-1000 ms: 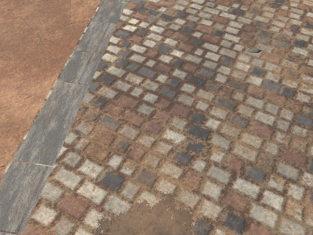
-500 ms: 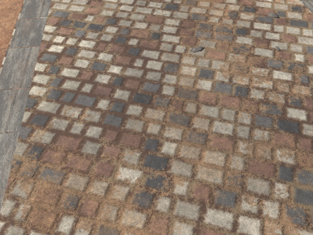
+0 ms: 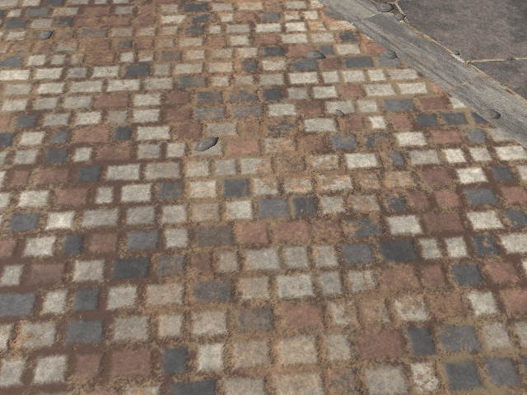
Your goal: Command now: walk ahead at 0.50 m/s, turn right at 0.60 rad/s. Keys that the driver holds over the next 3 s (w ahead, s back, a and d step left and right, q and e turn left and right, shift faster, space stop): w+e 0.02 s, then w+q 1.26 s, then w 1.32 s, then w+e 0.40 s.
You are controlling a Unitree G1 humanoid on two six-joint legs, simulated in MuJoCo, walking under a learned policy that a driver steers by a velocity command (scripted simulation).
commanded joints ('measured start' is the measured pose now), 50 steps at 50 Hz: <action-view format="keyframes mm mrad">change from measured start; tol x32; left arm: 1 -21 38 11 -98 3 -1 -4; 50 -67 95 13 -29 45 -82 4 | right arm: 1 -7 -131 -33 -39 6 -20 -2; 50 7 -170 -39 -148 16 38 5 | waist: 1 4 137 -11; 13 10 156 -6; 17 142 -209 -433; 25 -5 -34 -11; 37 64 -12 66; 43 -100 215 -388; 50 36 79 -78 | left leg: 1 121 294 -229 -239 122 175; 13 184 286 -178 -108 274 126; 18 -560 78 -189 903 -367 -17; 31 -430 152 -116 410 212 -31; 40 5 -36 63 187 18 123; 43 633 366 -924 -108 -233 391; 50 57 201 -415 -165 264 279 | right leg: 1 -170 -82 37 -59 70 12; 12 41 0 -61 -642 242 -5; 16 941 -342 366 -689 284 -209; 23 400 -245 98 -1013 253 -183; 33 485 -242 -210 -1044 372 -140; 40 549 -213 -323 -518 958 -49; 42 -136 43 -211 138 -235 70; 50 -75 -75 0 -120 68 50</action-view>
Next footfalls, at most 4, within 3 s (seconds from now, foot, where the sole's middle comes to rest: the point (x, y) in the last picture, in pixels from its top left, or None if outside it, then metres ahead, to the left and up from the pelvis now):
0.30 right None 0.30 -0.17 -0.78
0.82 left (212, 371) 0.54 0.14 -0.78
1.30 right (240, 258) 0.88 0.08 -0.78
1.78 left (118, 246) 0.92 0.44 -0.78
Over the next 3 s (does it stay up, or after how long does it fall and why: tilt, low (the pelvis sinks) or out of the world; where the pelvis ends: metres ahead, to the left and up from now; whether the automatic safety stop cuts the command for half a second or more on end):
stays up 1.36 0.67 0.00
